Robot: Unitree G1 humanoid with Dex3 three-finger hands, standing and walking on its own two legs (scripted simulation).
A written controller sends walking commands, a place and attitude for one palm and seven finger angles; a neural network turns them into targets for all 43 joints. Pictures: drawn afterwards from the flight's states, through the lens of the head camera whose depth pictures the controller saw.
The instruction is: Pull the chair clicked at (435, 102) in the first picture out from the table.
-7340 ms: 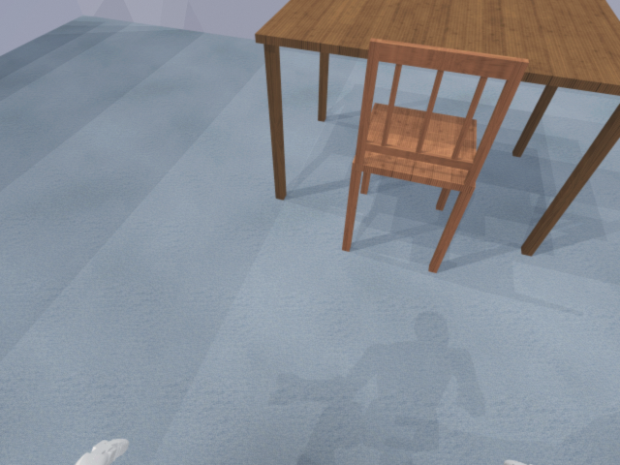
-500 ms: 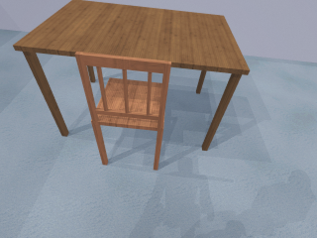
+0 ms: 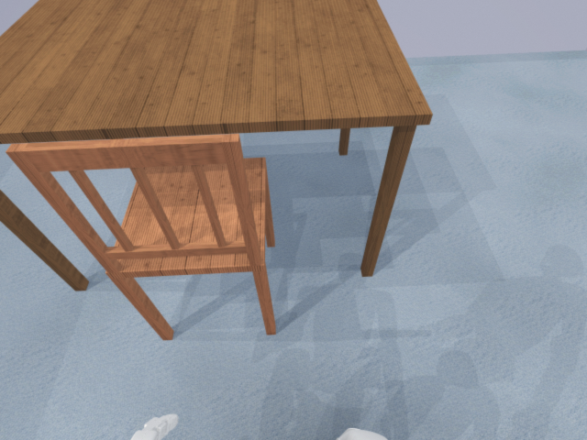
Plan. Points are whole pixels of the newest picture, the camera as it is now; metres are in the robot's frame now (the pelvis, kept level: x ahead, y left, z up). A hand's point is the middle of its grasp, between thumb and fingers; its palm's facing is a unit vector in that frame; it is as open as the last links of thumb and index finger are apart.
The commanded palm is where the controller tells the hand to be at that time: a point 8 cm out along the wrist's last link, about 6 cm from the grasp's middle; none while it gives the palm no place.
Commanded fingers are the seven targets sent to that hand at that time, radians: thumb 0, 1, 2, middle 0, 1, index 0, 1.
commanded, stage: take the last steps up to it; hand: left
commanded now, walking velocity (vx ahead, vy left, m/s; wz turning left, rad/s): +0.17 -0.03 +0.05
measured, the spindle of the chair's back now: (158, 211) +0.55 +0.29 -0.08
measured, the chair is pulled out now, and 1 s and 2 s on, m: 0.00 0.00 0.00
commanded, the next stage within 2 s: come to a stop and stand still in 0.04 s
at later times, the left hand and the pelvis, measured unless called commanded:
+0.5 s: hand out of the picture +0.08 +0.16 -0.16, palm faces +0.06 -0.98 -0.17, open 7.4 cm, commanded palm none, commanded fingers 0.00 0.90 0.90 -0.20 -0.30 -0.20 -0.30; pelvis +0.08 +0.00 +0.02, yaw -1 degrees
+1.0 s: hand out of the picture +0.09 +0.20 -0.16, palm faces +0.01 -0.98 -0.19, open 7.4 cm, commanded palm none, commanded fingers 0.00 0.90 0.90 -0.20 -0.30 -0.20 -0.30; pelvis +0.01 +0.03 +0.01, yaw -1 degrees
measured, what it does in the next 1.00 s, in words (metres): steps on the spot: left foot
